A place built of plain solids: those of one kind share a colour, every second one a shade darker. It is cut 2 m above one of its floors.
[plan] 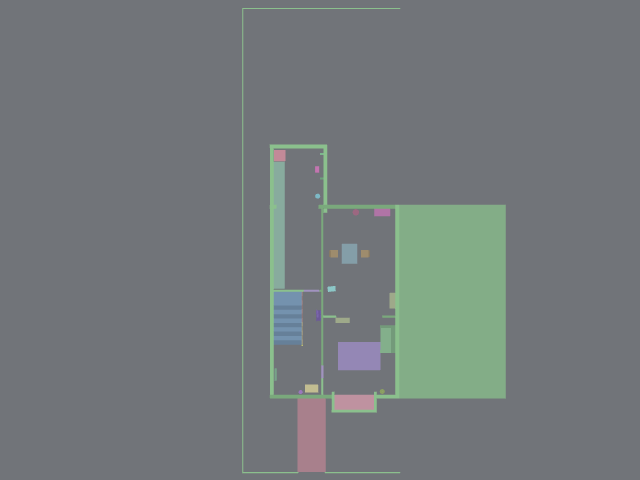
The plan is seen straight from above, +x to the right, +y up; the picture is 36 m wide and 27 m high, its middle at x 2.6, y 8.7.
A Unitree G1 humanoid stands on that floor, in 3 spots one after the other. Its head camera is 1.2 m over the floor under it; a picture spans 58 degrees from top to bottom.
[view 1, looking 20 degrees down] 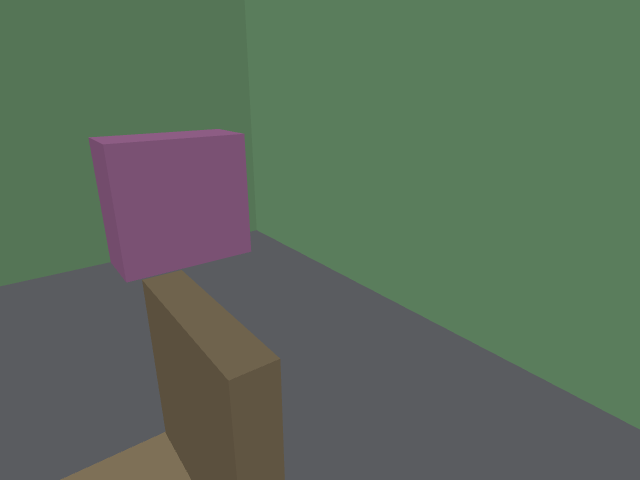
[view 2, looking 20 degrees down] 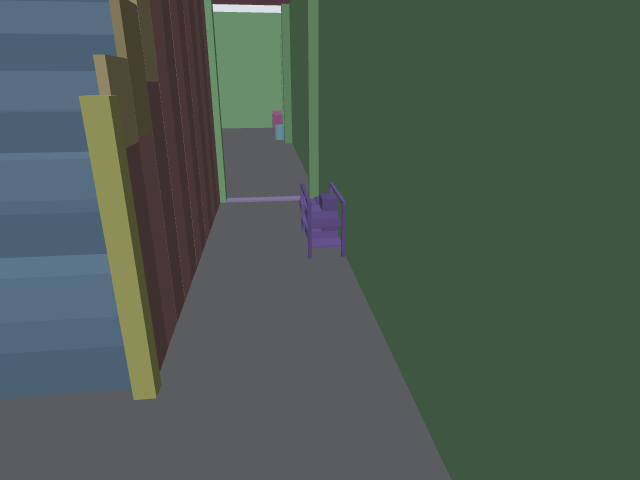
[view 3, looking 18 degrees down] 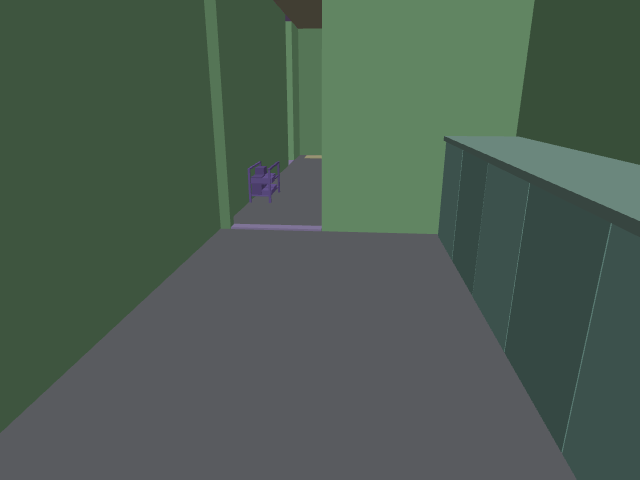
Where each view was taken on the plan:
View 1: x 5.14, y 7.30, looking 53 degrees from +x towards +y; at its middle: wall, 3.00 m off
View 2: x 2.12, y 1.24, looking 83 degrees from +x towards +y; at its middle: more_shoe_rack_passage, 3.26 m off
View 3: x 1.35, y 9.86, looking -85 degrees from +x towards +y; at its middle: ground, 3.88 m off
